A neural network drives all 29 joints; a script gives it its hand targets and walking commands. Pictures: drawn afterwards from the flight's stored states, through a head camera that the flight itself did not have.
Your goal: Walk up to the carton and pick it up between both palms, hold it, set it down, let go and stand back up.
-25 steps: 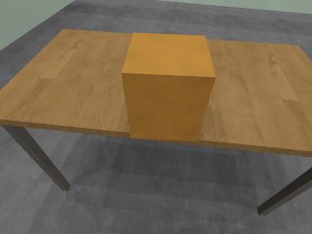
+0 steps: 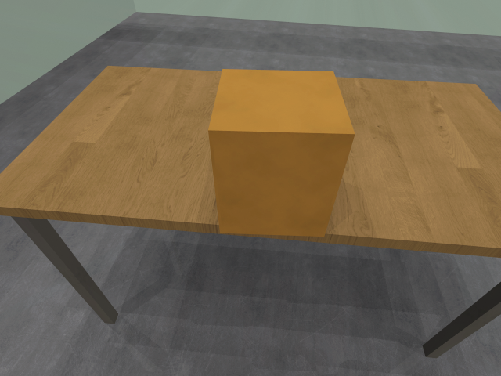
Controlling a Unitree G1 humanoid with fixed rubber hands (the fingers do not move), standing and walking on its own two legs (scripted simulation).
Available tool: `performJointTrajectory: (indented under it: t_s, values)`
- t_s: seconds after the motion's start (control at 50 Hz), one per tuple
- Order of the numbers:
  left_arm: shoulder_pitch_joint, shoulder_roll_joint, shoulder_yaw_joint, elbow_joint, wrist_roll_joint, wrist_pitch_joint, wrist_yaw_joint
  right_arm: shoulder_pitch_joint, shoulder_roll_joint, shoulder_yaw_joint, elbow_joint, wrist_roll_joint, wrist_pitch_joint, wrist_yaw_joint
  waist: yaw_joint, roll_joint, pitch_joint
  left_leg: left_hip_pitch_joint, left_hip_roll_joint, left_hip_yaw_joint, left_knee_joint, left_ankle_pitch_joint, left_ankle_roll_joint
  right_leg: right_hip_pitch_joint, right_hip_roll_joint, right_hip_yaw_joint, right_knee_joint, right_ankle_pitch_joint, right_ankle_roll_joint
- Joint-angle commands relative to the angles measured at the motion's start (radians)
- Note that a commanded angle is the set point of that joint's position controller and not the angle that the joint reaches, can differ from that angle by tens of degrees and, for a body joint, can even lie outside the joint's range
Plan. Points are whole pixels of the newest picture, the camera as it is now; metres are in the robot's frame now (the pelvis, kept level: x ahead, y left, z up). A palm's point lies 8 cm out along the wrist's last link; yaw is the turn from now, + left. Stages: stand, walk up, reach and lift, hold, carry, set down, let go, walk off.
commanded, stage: walk up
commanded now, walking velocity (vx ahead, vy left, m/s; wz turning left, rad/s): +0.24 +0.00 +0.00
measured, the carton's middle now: (274, 155) +0.50 -0.01 +0.10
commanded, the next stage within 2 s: none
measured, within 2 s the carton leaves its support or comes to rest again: neither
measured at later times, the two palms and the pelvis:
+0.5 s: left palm out of the picture +0.12 +0.17 -0.10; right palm out of the picture +0.19 -0.32 -0.15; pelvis +0.15 -0.06 +0.01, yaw +0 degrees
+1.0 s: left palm (79, 347) +0.21 +0.35 -0.16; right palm (365, 348) +0.22 -0.18 -0.10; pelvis +0.18 +0.09 +0.00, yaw +0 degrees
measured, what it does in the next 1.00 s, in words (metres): walks ahead: right foot, then left foot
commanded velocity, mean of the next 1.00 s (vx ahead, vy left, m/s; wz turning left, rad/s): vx -0.04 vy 0.11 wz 0.00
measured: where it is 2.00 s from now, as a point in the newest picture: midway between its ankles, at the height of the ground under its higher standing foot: outside the picture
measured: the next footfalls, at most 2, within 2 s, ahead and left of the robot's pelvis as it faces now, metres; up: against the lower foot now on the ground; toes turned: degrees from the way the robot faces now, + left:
right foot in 0.24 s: +0.17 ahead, -0.17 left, +0.00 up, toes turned -7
left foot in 0.86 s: +0.24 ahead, +0.16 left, +0.00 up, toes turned +4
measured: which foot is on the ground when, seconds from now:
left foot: down 0.00-0.28, up 0.30-0.84, down 0.86-1.00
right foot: up 0.00-0.22, down 0.24-0.86, up 0.88-1.00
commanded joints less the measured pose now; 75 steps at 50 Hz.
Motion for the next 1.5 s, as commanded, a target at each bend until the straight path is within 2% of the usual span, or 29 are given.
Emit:
performJointTrajectory:
  t_s: [0.0,0.06,0.14,0.2,0.22,0.24,0.26,0.3,0.32,0.38,0.48,0.76,0.8,0.84,0.88,0.94,1.06,1.12,1.18,1.24,1.26,1.28,1.3,1.32,1.36,1.38,1.4,1.44,1.48]
  values:
    - [-0.092,0.047,0.024,-0.121,0.026,-0.041,-0.029,0.09,-0.105,-0.034,0.004,0.001,-0.018,-0.018,-0.04,0.095,0.274,-0.023,0.356,-0.324,-0.288,-0.148,0.116,-0.369,-0.086,0.044,0.283,-0.016,0.035]
    - [-0.072,0.056,0.033,-0.121,0.01,-0.06,-0.033,0.107,-0.14,-0.045,0.005,-0.006,-0.031,-0.019,-0.025,0.046,0.187,0.097,0.259,-0.161,-0.195,0.112,0.071,-0.336,-0.052,0.021,0.23,0.028,0.055]
    - [-0.146,0.063,0.042,-0.199,0.0,-0.064,-0.023,0.128,-0.135,-0.042,0.025,-0.002,-0.04,-0.006,-0.041,0.176,0.248,-0.159,0.256,-0.141,-0.162,0.152,0.049,-0.086,-0.069,-0.033,0.029,0.055,0.071]
    - [0.078,0.11,0.058,-0.123,0.003,-0.087,-0.005,0.108,-0.166,-0.051,0.035,-0.016,-0.042,-0.001,0.06,0.081,0.099,-0.139,0.175,-0.02,0.165,0.41,0.023,0.177,-0.028,-0.069,-0.144,0.244,0.039]
    - [0.214,0.17,0.075,-0.104,0.014,-0.097,0.003,0.143,-0.129,-0.042,0.03,-0.008,-0.043,0.0,0.107,0.02,-0.002,-0.259,0.12,0.003,0.361,0.298,-0.012,0.405,-0.127,0.052,-0.104,0.256,0.019]
    - [0.344,0.255,0.096,-0.082,0.028,-0.1,0.015,0.159,-0.073,-0.038,0.006,-0.004,-0.044,0.001,0.137,-0.219,-0.119,-0.461,0.022,0.036,0.63,-0.117,-0.065,0.59,-0.401,0.427,-0.166,0.416,-0.041]
    - [0.293,0.336,0.11,-0.087,0.008,-0.079,0.039,0.138,-0.135,-0.063,-0.021,0.0,-0.023,-0.013,0.109,-0.27,-0.061,-0.528,0.011,0.016,0.75,-0.243,-0.09,0.527,-0.588,0.651,-0.17,1.061,-0.169]
    - [0.245,0.269,0.094,-0.098,-0.015,-0.077,0.051,-0.001,-0.223,-0.093,-0.045,-0.003,0.007,-0.013,0.108,-0.151,-0.092,-0.428,0.091,-0.033,0.825,-0.239,-0.107,0.445,-0.536,0.473,-0.065,1.729,-0.197]
    - [0.231,0.222,0.075,-0.111,-0.016,-0.074,0.06,-0.052,-0.188,-0.085,-0.06,0.003,0.014,0.0,0.1,-0.148,-0.069,-0.435,0.093,-0.042,0.832,-0.209,-0.096,0.399,-0.465,0.332,-0.057,1.764,-0.153]
    - [0.143,0.199,0.076,-0.141,0.004,-0.055,0.067,-0.02,-0.048,-0.074,-0.061,-0.01,0.043,0.03,0.024,-0.141,0.072,-0.461,0.066,-0.066,0.799,-0.043,-0.097,0.246,-0.343,0.137,-0.116,1.397,-0.014]
    - [0.022,0.185,0.074,-0.181,0.019,-0.048,0.043,0.012,-0.117,-0.106,-0.117,-0.004,0.09,0.043,-0.046,-0.307,0.115,-0.443,0.026,-0.025,0.804,0.121,-0.109,0.103,-0.291,0.019,-0.163,1.179,-0.043]
    - [0.028,0.294,0.124,-0.239,0.044,0.004,0.056,-0.158,-0.194,-0.106,-0.235,-0.006,0.096,0.058,0.015,-0.313,0.044,-0.298,0.145,-0.029,0.248,0.057,-0.113,0.171,-0.377,0.142,-0.103,0.809,-0.096]
    - [-0.026,0.291,0.132,-0.256,0.041,0.006,0.048,-0.004,-0.229,-0.126,-0.173,0.002,0.071,0.044,-0.052,-0.089,-0.055,-0.066,0.149,-0.044,-0.028,0.338,-0.084,0.123,-0.278,0.092,0.125,0.463,-0.021]
    - [0.085,0.146,0.1,-0.262,0.023,0.034,0.041,0.01,-0.355,-0.137,-0.169,0.003,0.037,0.021,-0.004,0.424,-0.128,0.118,0.387,-0.231,0.103,1.193,-0.049,-0.204,-0.007,0.049,0.529,-0.491,0.05]
    - [0.093,0.152,0.091,-0.249,-0.008,0.065,0.054,-0.049,-0.332,-0.133,-0.188,0.026,0.043,0.012,-0.009,0.488,-0.142,-0.051,0.434,-0.302,-0.019,0.959,-0.021,-0.167,-0.02,0.146,0.653,-0.385,0.03]
    - [-0.012,0.206,0.121,-0.207,-0.021,0.082,0.02,-0.109,-0.209,-0.064,-0.228,0.018,0.038,0.004,0.008,0.258,-0.018,-0.117,0.318,-0.249,-0.035,0.826,-0.212,-0.169,-0.007,0.277,0.632,-0.181,0.003]
    - [0.075,0.248,0.12,-0.166,0.007,0.103,-0.004,-0.054,-0.302,-0.063,-0.256,0.014,0.018,-0.003,0.035,0.092,-0.043,-0.027,0.275,-0.152,-0.078,0.771,-0.366,-0.154,0.119,0.163,0.632,-0.008,0.034]
    - [0.11,0.24,0.119,-0.158,0.001,0.111,-0.019,-0.056,-0.349,-0.07,-0.252,0.022,0.032,-0.016,0.056,0.173,0.015,-0.099,0.275,-0.123,-0.137,0.761,-0.421,-0.095,0.107,0.11,0.554,-0.023,0.064]
    - [0.229,0.267,0.122,-0.116,-0.002,0.107,-0.026,-0.247,-0.382,-0.09,-0.323,0.013,0.058,-0.021,0.107,0.312,0.112,-0.283,0.207,-0.062,-0.32,0.215,-0.482,0.036,0.114,0.037,0.396,-0.026,0.054]
    - [0.47,0.284,0.136,-0.061,-0.014,0.08,-0.013,-0.398,-0.335,-0.1,-0.39,0.021,0.086,-0.007,0.216,0.343,0.135,-0.431,0.049,0.063,-0.226,0.374,-0.605,0.305,0.06,-0.124,-0.05,-0.1,-0.048]
    - [0.496,0.296,0.142,-0.052,-0.02,0.066,-0.002,-0.427,-0.332,-0.106,-0.386,0.031,0.103,0.0,0.24,0.127,0.157,-0.422,-0.037,0.087,0.161,0.253,-0.594,0.308,-0.02,-0.127,-0.315,0.032,-0.128]
    - [0.274,0.297,0.132,-0.116,-0.035,0.044,0.018,-0.294,-0.312,-0.104,-0.364,0.065,0.123,0.015,0.156,-0.546,0.108,-0.311,-0.057,-0.043,1.046,-0.204,-0.37,0.051,-0.242,0.135,-0.329,0.328,-0.193]
    - [-0.054,0.269,0.118,-0.242,-0.008,0.017,0.042,-0.114,-0.28,-0.098,-0.35,0.06,0.139,0.019,0.009,-0.636,0.094,-0.316,0.06,-0.293,1.465,-0.402,-0.211,-0.205,-0.465,0.397,-0.235,0.366,-0.267]
    - [-0.308,0.231,0.088,-0.31,0.013,0.019,0.053,0.102,-0.271,-0.102,-0.303,0.019,0.135,0.019,-0.165,-0.377,0.092,-0.072,0.145,-0.407,1.313,-0.259,-0.069,-0.519,-0.426,0.34,-0.18,0.279,-0.224]
    - [-0.573,0.344,0.083,-0.456,0.026,0.063,0.036,0.292,-0.247,-0.113,-0.22,0.019,0.097,0.016,-0.373,-0.264,-0.136,0.119,0.069,-0.392,1.286,-0.249,0.026,-0.69,-0.278,0.265,-0.171,-0.065,-0.154]
    - [-0.763,0.434,0.119,-0.532,0.028,0.039,0.047,0.305,-0.256,-0.124,-0.276,0.006,0.1,0.015,-0.422,-0.382,0.006,0.146,0.065,-0.25,1.325,-0.189,0.012,-0.943,-0.379,0.231,-0.361,-0.139,-0.127]
    - [-0.797,0.423,0.13,-0.516,0.021,0.037,0.046,0.279,-0.295,-0.146,-0.266,-0.019,0.116,-0.008,-0.432,-0.367,0.122,0.1,0.171,-0.14,0.971,-0.15,-0.031,-0.856,-0.279,0.107,-0.308,-0.073,-0.071]
    - [-0.275,0.257,0.081,-0.361,0.035,0.07,0.02,-0.059,-0.311,-0.115,-0.277,-0.032,0.054,-0.042,-0.108,0.075,0.068,-0.147,0.098,0.013,0.114,0.049,-0.115,-0.131,-0.036,-0.009,0.15,0.413,-0.062]
    - [0.016,0.284,0.077,-0.264,0.017,0.065,0.032,-0.181,-0.256,-0.063,-0.309,-0.042,0.0,-0.034,0.012,0.387,0.087,-0.073,0.094,-0.086,-0.153,0.551,-0.149,-0.138,0.003,0.045,0.457,-0.06,-0.07]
